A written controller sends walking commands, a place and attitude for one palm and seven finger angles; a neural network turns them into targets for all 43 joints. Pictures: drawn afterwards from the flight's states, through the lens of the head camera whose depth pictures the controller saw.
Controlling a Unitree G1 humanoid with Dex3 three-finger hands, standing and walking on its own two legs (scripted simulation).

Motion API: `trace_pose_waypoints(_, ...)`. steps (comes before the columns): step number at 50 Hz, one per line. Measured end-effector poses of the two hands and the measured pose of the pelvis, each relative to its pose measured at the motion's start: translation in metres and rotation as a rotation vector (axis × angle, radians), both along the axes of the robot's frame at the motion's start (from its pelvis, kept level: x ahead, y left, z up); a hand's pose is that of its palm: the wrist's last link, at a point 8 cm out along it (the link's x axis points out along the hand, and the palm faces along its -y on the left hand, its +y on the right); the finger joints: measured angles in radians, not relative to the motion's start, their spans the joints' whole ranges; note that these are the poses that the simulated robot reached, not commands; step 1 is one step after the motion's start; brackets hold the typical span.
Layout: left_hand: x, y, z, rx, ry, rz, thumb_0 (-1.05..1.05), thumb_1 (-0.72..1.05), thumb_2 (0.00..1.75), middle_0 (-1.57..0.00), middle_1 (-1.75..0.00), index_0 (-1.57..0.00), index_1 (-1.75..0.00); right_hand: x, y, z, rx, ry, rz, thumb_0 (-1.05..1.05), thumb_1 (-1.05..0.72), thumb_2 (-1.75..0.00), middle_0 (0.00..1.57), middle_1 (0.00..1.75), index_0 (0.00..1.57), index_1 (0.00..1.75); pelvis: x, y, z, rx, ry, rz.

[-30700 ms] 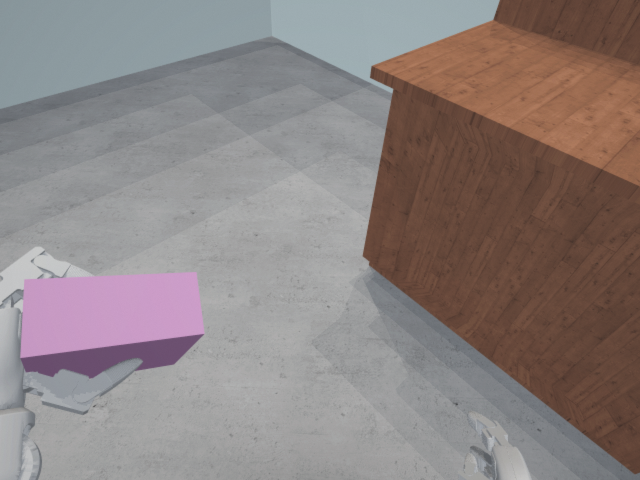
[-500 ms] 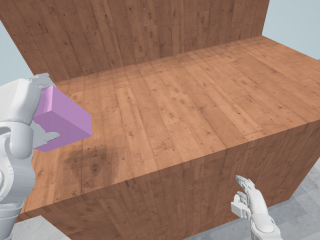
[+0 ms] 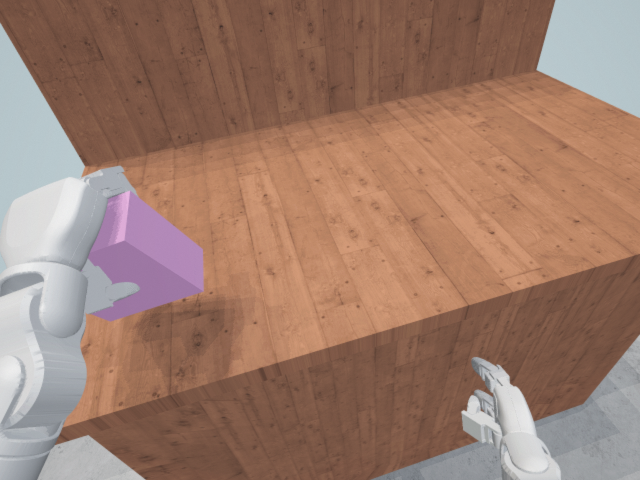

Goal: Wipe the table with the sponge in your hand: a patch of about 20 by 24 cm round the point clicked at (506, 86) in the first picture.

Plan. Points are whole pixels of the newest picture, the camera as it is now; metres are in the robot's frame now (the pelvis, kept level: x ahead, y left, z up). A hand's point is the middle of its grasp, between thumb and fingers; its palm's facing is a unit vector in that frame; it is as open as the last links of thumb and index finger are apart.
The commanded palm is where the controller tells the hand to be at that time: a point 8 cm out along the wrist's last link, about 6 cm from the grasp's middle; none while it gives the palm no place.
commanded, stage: move the sponge above the wiping area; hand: left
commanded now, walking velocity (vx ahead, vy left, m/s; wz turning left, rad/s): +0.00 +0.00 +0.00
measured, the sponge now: (133, 271) +0.26 +0.27 +0.17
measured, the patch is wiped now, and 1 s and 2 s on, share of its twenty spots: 0.00 0.00 0.00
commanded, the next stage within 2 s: none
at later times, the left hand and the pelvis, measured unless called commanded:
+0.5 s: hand (109, 258) +0.25 +0.28 +0.21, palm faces +0.28 -0.11 -0.95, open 9.9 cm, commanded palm +0.20 +0.27 +0.28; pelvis +0.00 -0.01 +0.00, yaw +0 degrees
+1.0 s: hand (110, 262) +0.25 +0.28 +0.20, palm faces +0.24 -0.08 -0.97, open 9.9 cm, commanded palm +0.20 +0.27 +0.27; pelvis +0.00 -0.01 +0.00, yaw +0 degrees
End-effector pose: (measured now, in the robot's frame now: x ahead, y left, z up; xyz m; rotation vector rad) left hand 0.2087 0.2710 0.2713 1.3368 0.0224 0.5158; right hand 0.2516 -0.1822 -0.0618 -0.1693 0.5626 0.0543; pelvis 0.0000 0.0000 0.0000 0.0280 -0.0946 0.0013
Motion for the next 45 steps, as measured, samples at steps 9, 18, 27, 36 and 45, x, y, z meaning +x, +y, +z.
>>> trace_pose_waypoints(9,0.007,-0.007,0.002,0.022,-0.008,-0.014,0.0,-0.48,1.04,-0.75,-1.33,-0.75,-1.34,0.0,0.0,0.0,0.007,0.005,0.005,0.01,-0.9,-0.9,0.2,0.3,0.19,0.3,0.002,-0.002,0.001,0.002,0.0,-0.009)
trace_pose_waypoints(18,0.003,-0.005,-0.002,0.013,0.01,0.017,0.0,-0.48,1.04,-0.75,-1.33,-0.75,-1.35,0.001,-0.003,0.0,0.024,0.007,0.01,0.01,-0.9,-0.9,0.2,0.3,0.2,0.3,0.003,-0.006,0.001,0.001,0.01,-0.012)
trace_pose_waypoints(27,0.004,0.001,-0.018,0.01,0.075,0.061,0.0,-0.48,1.04,-0.75,-1.33,-0.75,-1.35,0.004,-0.01,0.0,-0.004,-0.004,0.016,0.01,-0.9,-0.9,0.2,0.3,0.21,0.3,0.002,-0.01,0.0,0.0,0.006,-0.002)
trace_pose_waypoints(36,0.008,0.001,-0.013,0.039,0.077,0.059,0.0,-0.48,1.04,-0.75,-1.33,-0.75,-1.35,0.003,-0.011,0.0,0.007,-0.009,0.004,0.01,-0.9,-0.9,0.2,0.3,0.21,0.3,0.003,-0.01,0.0,0.0,0.003,-0.003)
trace_pose_waypoints(45,0.008,-0.002,-0.024,0.037,0.111,0.034,0.0,-0.48,1.04,-0.75,-1.33,-0.75,-1.35,0.001,-0.01,0.0,0.006,-0.007,0.002,0.01,-0.9,-0.9,0.2,0.3,0.2,0.3,0.002,-0.009,0.0,0.0,0.009,-0.002)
